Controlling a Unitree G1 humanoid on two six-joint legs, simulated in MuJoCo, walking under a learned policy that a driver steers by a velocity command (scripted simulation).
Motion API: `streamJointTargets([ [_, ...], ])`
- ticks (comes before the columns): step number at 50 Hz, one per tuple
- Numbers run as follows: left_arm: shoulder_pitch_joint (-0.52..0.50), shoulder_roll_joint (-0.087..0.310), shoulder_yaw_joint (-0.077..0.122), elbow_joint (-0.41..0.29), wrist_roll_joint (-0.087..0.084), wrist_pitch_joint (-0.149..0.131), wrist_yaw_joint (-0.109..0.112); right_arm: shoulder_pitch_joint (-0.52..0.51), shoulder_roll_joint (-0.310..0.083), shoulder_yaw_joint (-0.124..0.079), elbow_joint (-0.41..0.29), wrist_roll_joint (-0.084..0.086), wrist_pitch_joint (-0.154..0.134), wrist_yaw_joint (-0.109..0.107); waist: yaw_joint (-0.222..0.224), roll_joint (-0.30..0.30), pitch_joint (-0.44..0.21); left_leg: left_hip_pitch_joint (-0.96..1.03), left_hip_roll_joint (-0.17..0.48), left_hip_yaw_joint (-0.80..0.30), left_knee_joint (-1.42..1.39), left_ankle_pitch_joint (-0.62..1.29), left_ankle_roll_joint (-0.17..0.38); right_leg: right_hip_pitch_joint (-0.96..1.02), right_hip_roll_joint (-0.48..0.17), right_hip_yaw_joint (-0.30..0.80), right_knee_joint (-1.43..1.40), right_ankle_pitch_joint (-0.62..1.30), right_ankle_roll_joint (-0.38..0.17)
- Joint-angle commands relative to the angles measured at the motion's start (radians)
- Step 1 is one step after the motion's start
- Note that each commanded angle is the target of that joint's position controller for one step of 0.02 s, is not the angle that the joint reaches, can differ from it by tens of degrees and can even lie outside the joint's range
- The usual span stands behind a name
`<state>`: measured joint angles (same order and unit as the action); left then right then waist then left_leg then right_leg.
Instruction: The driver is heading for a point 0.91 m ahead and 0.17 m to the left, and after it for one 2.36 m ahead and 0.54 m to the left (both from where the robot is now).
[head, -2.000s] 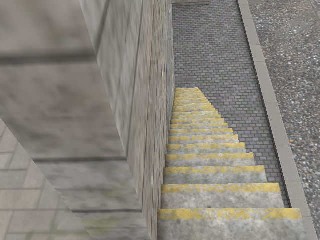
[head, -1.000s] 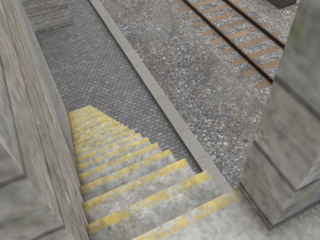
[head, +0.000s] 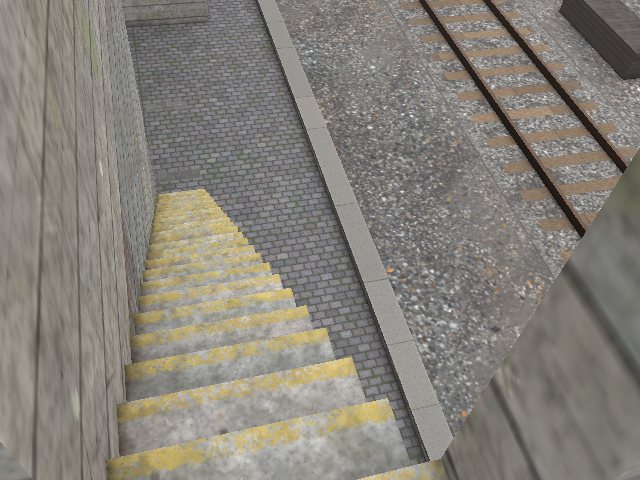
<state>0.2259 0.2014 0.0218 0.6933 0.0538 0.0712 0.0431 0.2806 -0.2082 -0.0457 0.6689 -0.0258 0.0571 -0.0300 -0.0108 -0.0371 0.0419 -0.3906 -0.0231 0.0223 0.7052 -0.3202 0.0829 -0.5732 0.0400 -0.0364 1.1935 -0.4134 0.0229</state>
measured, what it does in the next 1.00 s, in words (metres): walks ahead, turning left: right foot, then left foot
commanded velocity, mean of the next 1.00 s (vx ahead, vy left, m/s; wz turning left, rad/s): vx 0.39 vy -0.04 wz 0.41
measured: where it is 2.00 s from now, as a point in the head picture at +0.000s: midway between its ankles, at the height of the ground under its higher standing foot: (259, 453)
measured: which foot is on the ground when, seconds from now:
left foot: down 0.00-0.30, up 0.32-0.72, down 0.74-1.00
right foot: up 0.00-0.30, down 0.32-0.74, up 0.76-1.00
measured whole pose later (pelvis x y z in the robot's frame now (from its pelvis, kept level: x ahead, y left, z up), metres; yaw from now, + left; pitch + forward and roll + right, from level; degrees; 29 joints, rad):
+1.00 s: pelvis +0.21 +0.02 +0.03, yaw +24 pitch +0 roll +1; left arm 0.17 0.29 0.04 0.73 0.06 0.04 -0.06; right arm 0.46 -0.21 -0.02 0.82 0.01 -0.09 -0.03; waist -0.03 -0.08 0.03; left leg -0.05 -0.07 -0.02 0.28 -0.23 0.05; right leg -0.61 -0.04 0.06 0.88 -0.12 -0.02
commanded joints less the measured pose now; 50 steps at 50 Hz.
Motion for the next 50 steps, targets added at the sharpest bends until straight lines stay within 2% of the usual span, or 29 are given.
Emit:
streamJointTargets([
  [1,0.02,0.07,0.028,-0.093,0.015,0.021,-0.016,-0.078,-0.157,-0.045,-0.096,0.005,-0.006,-0.017,0.047,0.153,-0.034,0.029,0.213,-0.368,-0.342,0.194,0.144,-0.094,-0.025,0.078,0.142,0.096,0.047],
  [5,-0.002,0.063,0.021,-0.103,0.007,0.046,-0.026,0.035,-0.18,-0.058,-0.064,0.004,-0.018,-0.029,0.0,0.126,-0.07,0.162,0.197,-0.388,-0.352,0.161,0.12,-0.116,-0.019,0.077,-0.022,0.073,0.072],
  [9,-0.049,0.084,0.027,-0.122,-0.015,0.051,-0.022,0.063,-0.217,-0.077,-0.05,-0.003,-0.023,-0.038,-0.036,0.196,-0.081,0.214,0.203,-0.449,-0.367,0.06,0.125,-0.078,-0.005,0.091,-0.193,0.033,0.08],
  [10,-0.05,0.093,0.031,-0.12,-0.013,0.045,-0.017,0.055,-0.234,-0.085,-0.05,-0.005,-0.026,-0.031,-0.037,0.189,-0.084,0.196,0.206,-0.463,-0.375,0.046,0.129,-0.048,0.002,0.086,-0.237,0.018,0.077],
  [11,-0.013,0.08,0.022,-0.141,-0.045,0.01,-0.03,-0.06,-0.202,-0.077,-0.077,0.02,-0.02,-0.003,0.028,0.308,-0.217,0.054,0.106,-0.369,-0.395,-0.291,0.111,0.177,0.006,0.031,-0.326,-0.025,0.097],
  [12,-0.017,0.097,0.027,-0.136,-0.057,0.001,-0.04,-0.166,-0.16,-0.064,-0.117,0.021,-0.011,0.014,0.044,0.312,-0.157,-0.071,0.069,-0.331,-0.427,-0.237,0.098,0.304,0.016,0.0,-0.403,-0.02,0.093],
  [13,0.031,0.11,0.035,-0.12,-0.068,-0.006,-0.035,-0.197,-0.162,-0.067,-0.126,0.017,-0.006,0.022,0.071,0.265,-0.123,-0.138,0.076,-0.344,-0.407,-0.229,0.097,0.389,0.021,-0.017,-0.517,-0.003,0.079],
  [14,0.118,0.111,0.035,-0.088,-0.072,-0.015,-0.02,-0.21,-0.147,-0.066,-0.13,0.023,-0.001,0.028,0.11,0.145,-0.08,-0.21,0.065,-0.362,-0.339,-0.252,0.07,0.505,0.007,-0.038,-0.689,0.123,0.044],
  [15,0.188,0.121,0.036,-0.075,-0.038,-0.033,-0.004,-0.156,-0.144,-0.07,-0.11,0.02,-0.004,0.023,0.132,-0.011,-0.065,-0.271,-0.009,-0.315,-0.19,-0.306,0.034,0.609,0.024,-0.043,-0.784,0.052,0.022],
  [16,0.21,0.173,0.037,-0.091,-0.017,-0.057,0.007,-0.138,-0.057,-0.049,-0.117,0.022,-0.013,0.022,0.123,-0.195,-0.03,-0.402,-0.119,-0.226,0.13,-0.281,0.001,0.617,-0.233,0.281,-0.898,-0.227,-0.007],
  [17,0.156,0.313,0.072,-0.134,0.014,-0.07,0.009,-0.198,-0.032,-0.039,-0.182,0.024,-0.035,0.024,0.084,-0.21,0.008,-0.595,-0.136,-0.218,0.302,-0.165,-0.036,0.557,-0.458,0.694,-1.026,-0.401,-0.106],
  [18,0.087,0.322,0.086,-0.143,0.025,-0.083,0.015,-0.241,-0.056,-0.033,-0.198,0.014,-0.047,0.025,0.057,-0.153,0.032,-0.644,-0.06,-0.268,0.39,-0.051,-0.037,0.488,-0.509,0.829,-1.085,-0.483,-0.192],
  [19,0.019,0.264,0.067,-0.147,0.01,-0.097,0.013,-0.212,-0.115,-0.05,-0.163,-0.002,-0.054,0.035,0.01,-0.066,0.045,-0.614,-0.054,-0.269,0.422,0.037,-0.049,0.478,-0.443,0.674,-1.04,-0.376,-0.184],
  [20,-0.007,0.221,0.053,-0.151,0.002,-0.108,0.009,-0.162,-0.15,-0.064,-0.122,-0.012,-0.055,0.049,-0.005,-0.045,0.002,-0.542,-0.058,-0.229,0.442,0.087,-0.065,0.478,-0.363,0.513,-0.997,-0.236,-0.156],
  [23,0.028,0.169,0.033,-0.127,-0.007,-0.124,0.002,-0.112,-0.14,-0.065,-0.085,-0.011,-0.025,0.091,-0.002,-0.108,0.003,-0.407,-0.046,-0.141,0.482,0.159,-0.092,0.418,-0.263,0.25,-1.009,-0.039,-0.144],
  [29,0.182,0.219,0.058,-0.045,-0.003,-0.138,-0.012,-0.251,-0.096,-0.037,-0.128,-0.009,-0.006,0.122,0.077,-0.061,0.081,-0.365,-0.03,-0.056,0.192,0.198,-0.089,0.495,-0.288,0.108,-1.005,0.14,-0.179],
  [33,0.176,0.248,0.072,0.006,-0.016,-0.122,-0.021,-0.267,-0.089,-0.018,-0.141,0.005,-0.031,0.135,0.078,-0.16,0.051,-0.079,-0.028,0.068,-0.053,-0.042,-0.007,0.466,-0.305,0.06,-0.995,0.237,-0.211],
  [34,0.198,0.258,0.075,0.027,-0.023,-0.114,-0.021,-0.226,-0.091,-0.022,-0.129,0.003,-0.04,0.123,0.058,-0.141,0.042,0.003,-0.057,0.09,-0.094,-0.051,0.022,0.467,-0.309,0.049,-0.925,0.433,-0.215],
  [36,0.188,0.252,0.068,0.055,-0.048,-0.098,-0.021,0.051,-0.094,-0.033,-0.033,-0.017,-0.083,0.094,-0.085,-0.036,-0.114,0.344,-0.105,0.077,-0.299,0.06,0.061,0.43,-0.222,-0.089,-0.497,0.819,-0.19],
  [37,0.188,0.197,0.054,0.035,-0.047,-0.091,-0.023,0.203,-0.167,-0.051,-0.017,-0.024,-0.107,0.075,-0.132,0.103,-0.249,0.586,0.135,-0.196,-0.335,-0.129,0.091,0.235,-0.186,-0.098,-0.216,0.501,-0.152],
  [38,0.181,0.099,0.033,-0.035,-0.053,-0.085,-0.051,0.204,-0.279,-0.054,-0.044,-0.021,-0.117,0.055,-0.077,0.32,-0.248,0.722,0.403,-0.744,-0.479,-0.169,0.225,-0.143,-0.005,-0.033,0.026,-0.107,-0.105],
  [39,0.061,0.193,0.047,-0.041,-0.025,-0.081,-0.046,0.214,-0.249,-0.062,-0.021,0.001,-0.119,0.045,-0.136,0.171,-0.199,0.652,0.39,-0.721,-0.476,-0.103,0.263,-0.233,-0.044,0.081,0.098,-0.064,-0.114],
  [41,0.005,0.204,0.046,-0.03,-0.04,-0.095,-0.063,0.121,-0.153,-0.03,0.008,0.011,-0.122,0.035,-0.051,0.06,-0.069,0.47,0.283,-0.44,-0.481,0.033,0.19,-0.154,-0.123,0.108,-0.033,0.103,-0.099],
  [43,0.031,0.191,0.044,0.003,-0.023,-0.072,-0.075,0.075,-0.09,-0.005,0.015,0.022,-0.135,0.017,0.004,0.093,-0.012,0.341,0.208,-0.307,-0.539,0.175,0.13,-0.044,-0.138,0.104,-0.153,0.165,-0.053],
  [46,0.025,0.16,0.033,0.01,-0.022,-0.055,-0.08,0.132,-0.139,-0.014,0.074,0.03,-0.167,0.01,0.023,0.131,0.023,0.259,0.185,-0.216,-0.564,0.341,0.136,-0.005,-0.119,0.087,-0.264,0.23,-0.034],
  [47,0.029,0.137,0.027,0.02,0.009,-0.035,-0.099,0.176,-0.214,-0.027,0.085,0.034,-0.165,-0.01,0.024,-0.037,0.108,0.321,0.286,-0.262,-0.485,0.832,0.109,-0.102,-0.09,0.081,-0.305,0.267,-0.041],
  [48,0.032,0.109,0.018,0.021,0.016,-0.027,-0.108,0.215,-0.239,-0.034,0.109,0.041,-0.168,-0.019,0.017,-0.011,0.052,0.333,0.283,-0.21,-0.439,1.066,0.089,-0.071,-0.078,0.078,-0.315,0.296,-0.035],
  [49,0.036,0.08,0.008,0.025,0.025,-0.019,-0.114,0.229,-0.219,-0.023,0.121,0.038,-0.171,-0.023,0.026,0.035,-0.001,0.32,0.272,-0.167,-0.41,1.086,0.07,-0.026,-0.068,0.088,-0.306,0.333,-0.036],
  [50,-0.003,0.097,0.01,0.02,0.016,-0.02,-0.121,0.199,-0.209,-0.02,0.112,0.029,-0.174,-0.026,0.017,0.063,-0.034,0.276,0.22,-0.101,-0.396,1.0,0.058,0.02,-0.039,0.047,-0.294,0.432,-0.034],
])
